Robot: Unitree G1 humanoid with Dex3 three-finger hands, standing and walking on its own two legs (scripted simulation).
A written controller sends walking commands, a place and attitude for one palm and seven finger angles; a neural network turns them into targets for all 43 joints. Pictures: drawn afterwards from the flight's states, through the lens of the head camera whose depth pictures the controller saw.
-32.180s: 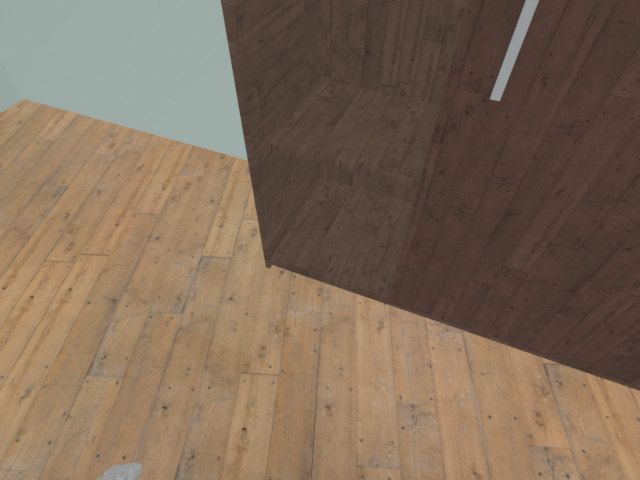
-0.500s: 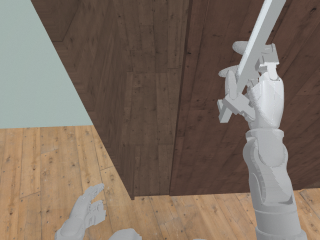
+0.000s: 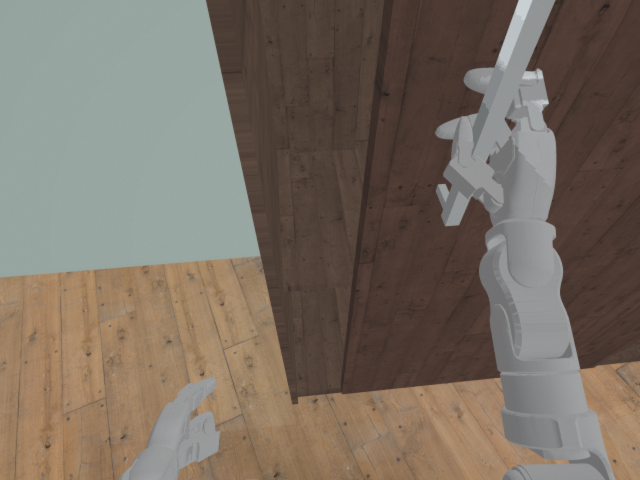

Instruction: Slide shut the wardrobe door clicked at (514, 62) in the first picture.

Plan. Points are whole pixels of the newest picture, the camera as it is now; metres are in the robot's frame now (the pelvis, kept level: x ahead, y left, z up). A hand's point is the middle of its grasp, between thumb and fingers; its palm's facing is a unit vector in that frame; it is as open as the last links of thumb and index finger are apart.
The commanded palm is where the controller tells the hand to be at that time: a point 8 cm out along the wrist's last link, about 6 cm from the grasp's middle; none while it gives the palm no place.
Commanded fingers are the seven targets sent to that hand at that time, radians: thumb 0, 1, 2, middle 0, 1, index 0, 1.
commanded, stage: step sideways, sliding the door along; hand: right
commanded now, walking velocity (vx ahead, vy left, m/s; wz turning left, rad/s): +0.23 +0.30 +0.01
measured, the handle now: (487, 95) +0.40 -0.17 +0.27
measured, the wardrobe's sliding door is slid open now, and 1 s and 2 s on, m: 0.13 0.00 0.00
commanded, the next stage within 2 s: stop walking and hold the door there in 0.84 s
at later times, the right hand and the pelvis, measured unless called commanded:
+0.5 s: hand (346, 170) +0.35 -0.04 +0.22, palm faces +0.19 +0.98 -0.04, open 6.5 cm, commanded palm +0.32 -0.02 +0.23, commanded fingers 0.00 -0.90 -0.90 0.45 1.40 0.45 1.40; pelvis +0.03 +0.11 -0.01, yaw -4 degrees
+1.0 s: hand (322, 171) +0.36 -0.02 +0.22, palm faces +0.26 +0.96 -0.09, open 6.7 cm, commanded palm +0.32 -0.05 +0.22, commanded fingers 0.00 -0.90 -0.90 0.45 1.40 0.45 1.40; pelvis +0.04 +0.17 -0.01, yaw -2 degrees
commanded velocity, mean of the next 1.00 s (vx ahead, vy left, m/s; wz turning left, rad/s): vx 0.08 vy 0.27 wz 0.08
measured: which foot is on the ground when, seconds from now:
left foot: up 0.00-0.00, down 0.02-0.76, up 0.78-1.00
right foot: down 0.00-0.58, up 0.60-0.72, down 0.74-1.00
